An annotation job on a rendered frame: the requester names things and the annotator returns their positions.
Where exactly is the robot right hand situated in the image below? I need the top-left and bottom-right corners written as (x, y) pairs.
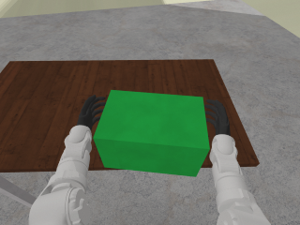
top-left (204, 99), bottom-right (231, 136)

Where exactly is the carton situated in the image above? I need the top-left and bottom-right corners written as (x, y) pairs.
top-left (93, 90), bottom-right (210, 177)

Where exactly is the left robot upper arm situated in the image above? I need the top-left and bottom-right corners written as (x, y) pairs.
top-left (29, 187), bottom-right (91, 225)

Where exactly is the right robot upper arm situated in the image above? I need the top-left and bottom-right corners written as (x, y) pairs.
top-left (217, 208), bottom-right (271, 225)

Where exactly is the robot right forearm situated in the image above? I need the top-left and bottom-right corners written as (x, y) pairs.
top-left (209, 134), bottom-right (268, 220)

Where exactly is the robot left hand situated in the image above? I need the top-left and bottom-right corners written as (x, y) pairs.
top-left (76, 95), bottom-right (106, 130)

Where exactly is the table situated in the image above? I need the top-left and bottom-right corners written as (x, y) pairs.
top-left (0, 59), bottom-right (260, 208)

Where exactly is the robot left forearm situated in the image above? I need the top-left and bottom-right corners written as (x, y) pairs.
top-left (28, 125), bottom-right (92, 225)

